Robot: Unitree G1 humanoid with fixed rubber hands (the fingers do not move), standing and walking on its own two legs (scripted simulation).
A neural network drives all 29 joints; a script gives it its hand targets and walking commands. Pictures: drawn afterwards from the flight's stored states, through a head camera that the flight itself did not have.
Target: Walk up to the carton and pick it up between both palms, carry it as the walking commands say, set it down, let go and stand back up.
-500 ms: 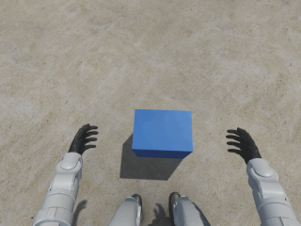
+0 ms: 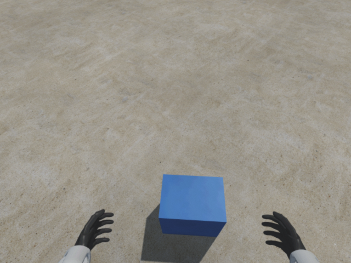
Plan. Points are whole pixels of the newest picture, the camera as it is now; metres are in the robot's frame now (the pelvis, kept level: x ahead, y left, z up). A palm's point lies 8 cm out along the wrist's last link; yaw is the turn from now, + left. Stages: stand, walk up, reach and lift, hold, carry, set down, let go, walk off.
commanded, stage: let go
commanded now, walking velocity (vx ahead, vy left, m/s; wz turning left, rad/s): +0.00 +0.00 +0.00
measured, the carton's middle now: (191, 206) +0.43 -0.04 -0.63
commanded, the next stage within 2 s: stand in 0.14 s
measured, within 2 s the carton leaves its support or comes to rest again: neither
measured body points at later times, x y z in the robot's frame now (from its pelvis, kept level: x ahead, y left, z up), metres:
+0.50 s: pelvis +0.01 +0.00 +0.00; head +0.02 +0.00 +0.44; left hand +0.14 +0.29 -0.10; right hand +0.15 -0.30 -0.10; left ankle -0.03 +0.12 -0.74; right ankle -0.01 -0.12 -0.74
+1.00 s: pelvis +0.00 +0.00 +0.00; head +0.00 +0.00 +0.45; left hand +0.12 +0.30 -0.11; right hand +0.12 -0.31 -0.11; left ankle -0.03 +0.12 -0.74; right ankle -0.01 -0.12 -0.74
